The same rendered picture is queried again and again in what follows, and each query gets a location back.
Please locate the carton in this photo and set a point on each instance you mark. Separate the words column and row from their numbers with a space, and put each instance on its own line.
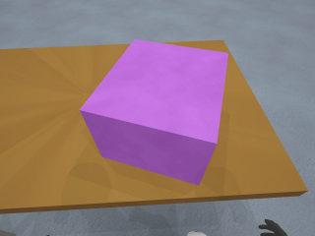
column 159, row 109

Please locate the robot right hand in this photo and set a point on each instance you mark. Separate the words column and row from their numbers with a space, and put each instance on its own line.
column 272, row 226

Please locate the table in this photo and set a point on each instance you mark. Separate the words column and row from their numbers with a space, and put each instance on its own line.
column 49, row 160

